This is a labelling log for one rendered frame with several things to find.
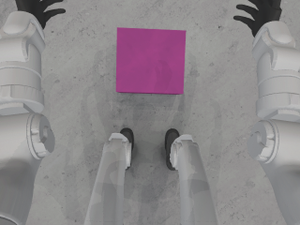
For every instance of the robot left hand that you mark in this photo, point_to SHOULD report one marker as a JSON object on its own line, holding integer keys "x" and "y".
{"x": 37, "y": 7}

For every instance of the left robot shin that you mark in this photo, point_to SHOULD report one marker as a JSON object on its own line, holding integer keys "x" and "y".
{"x": 115, "y": 136}

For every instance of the right robot shin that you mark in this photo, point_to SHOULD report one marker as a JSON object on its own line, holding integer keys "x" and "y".
{"x": 183, "y": 137}

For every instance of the carton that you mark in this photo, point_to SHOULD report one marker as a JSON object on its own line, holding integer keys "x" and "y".
{"x": 150, "y": 61}

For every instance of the robot right hand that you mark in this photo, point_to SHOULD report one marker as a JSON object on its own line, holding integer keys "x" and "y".
{"x": 267, "y": 11}

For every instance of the left robot upper arm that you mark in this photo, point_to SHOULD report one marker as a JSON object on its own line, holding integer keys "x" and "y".
{"x": 25, "y": 139}

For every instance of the left robot forearm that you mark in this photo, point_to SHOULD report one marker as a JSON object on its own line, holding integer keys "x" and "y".
{"x": 21, "y": 46}

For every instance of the right robot forearm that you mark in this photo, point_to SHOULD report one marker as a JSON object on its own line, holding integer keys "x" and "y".
{"x": 278, "y": 73}

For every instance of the robot shin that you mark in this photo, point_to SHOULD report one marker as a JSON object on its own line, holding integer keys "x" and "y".
{"x": 183, "y": 137}
{"x": 115, "y": 136}

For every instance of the right robot upper arm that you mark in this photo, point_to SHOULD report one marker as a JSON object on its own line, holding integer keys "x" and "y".
{"x": 276, "y": 145}

